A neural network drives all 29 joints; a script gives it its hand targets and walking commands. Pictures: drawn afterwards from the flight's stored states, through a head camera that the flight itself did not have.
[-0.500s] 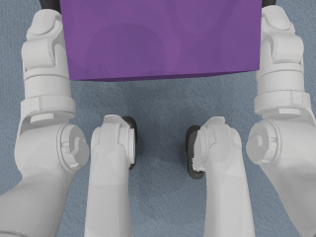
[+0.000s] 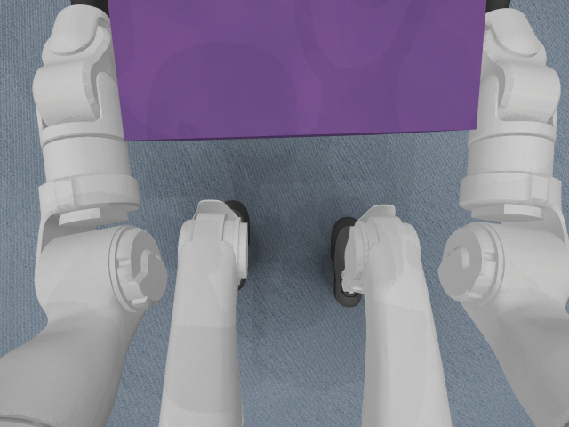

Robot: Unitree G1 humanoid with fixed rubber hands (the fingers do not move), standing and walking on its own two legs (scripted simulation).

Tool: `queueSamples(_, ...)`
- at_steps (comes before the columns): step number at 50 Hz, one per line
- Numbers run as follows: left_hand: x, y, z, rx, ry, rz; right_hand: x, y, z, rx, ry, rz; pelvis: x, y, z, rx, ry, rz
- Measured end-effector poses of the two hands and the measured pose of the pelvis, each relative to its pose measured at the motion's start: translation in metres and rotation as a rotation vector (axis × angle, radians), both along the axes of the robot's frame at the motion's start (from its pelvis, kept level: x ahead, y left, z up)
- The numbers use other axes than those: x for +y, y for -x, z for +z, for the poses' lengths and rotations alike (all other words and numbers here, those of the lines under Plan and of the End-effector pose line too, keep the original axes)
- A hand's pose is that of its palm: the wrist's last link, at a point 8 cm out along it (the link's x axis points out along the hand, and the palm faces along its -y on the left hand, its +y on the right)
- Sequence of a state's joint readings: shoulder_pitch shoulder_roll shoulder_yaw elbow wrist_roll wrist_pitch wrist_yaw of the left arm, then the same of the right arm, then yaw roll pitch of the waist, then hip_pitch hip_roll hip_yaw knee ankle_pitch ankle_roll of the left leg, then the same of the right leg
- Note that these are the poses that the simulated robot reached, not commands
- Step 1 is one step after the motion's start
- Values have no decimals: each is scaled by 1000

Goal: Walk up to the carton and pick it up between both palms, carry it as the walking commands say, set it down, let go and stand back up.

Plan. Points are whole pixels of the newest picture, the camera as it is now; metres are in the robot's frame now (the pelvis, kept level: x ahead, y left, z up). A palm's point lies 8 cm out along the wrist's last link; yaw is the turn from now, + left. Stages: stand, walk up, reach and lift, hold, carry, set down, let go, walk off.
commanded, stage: reach and lift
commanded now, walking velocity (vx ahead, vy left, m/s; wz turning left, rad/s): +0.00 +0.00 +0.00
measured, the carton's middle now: (289, 34) +0.52 +0.03 -0.15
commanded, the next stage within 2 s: none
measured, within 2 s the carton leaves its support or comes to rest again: neither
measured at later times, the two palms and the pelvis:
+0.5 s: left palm out of the picture +0.49 +0.22 +0.00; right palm out of the picture +0.51 -0.16 -0.01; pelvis +0.03 -0.01 +0.06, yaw +0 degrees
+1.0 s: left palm out of the picture +0.48 +0.21 +0.06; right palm out of the picture +0.50 -0.17 +0.07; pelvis +0.07 +0.00 +0.14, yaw +0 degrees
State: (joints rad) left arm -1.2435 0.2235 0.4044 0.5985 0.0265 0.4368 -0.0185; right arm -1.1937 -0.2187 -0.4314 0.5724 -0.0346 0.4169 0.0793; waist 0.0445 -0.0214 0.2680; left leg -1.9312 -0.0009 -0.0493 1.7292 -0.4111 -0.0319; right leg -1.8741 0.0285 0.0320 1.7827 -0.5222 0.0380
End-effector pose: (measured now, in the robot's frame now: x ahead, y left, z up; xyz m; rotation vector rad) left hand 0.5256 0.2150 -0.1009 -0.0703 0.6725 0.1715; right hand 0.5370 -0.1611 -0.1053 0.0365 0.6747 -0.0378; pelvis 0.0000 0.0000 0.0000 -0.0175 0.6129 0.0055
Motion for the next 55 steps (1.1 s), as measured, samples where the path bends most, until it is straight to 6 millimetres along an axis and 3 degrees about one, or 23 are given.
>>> queueSamples(10, -5, 17, 25, 61, -8, -1, -6, 11, 28, 63, -18, 4, -2, -7, 21, 59, -4, -6)
queueSamples(20, 1, 22, 87, 38, 3, 23, 0, 12, 81, 49, -60, -3, -6, -26, 43, 154, -13, -13)
queueSamples(30, 3, 34, 117, 87, 4, -6, 0, 30, 110, 102, -51, -8, -4, -41, 81, 147, 1, -2)
queueSamples(41, 0, 31, 145, 44, 12, -10, -3, 28, 143, 60, -32, 1, 3, -57, 112, 148, 2, -2)
queueSamples(55, -9, 55, 180, 94, 25, -9, -12, 49, 186, 106, -15, 17, -3, -74, 155, 85, 1, 6)
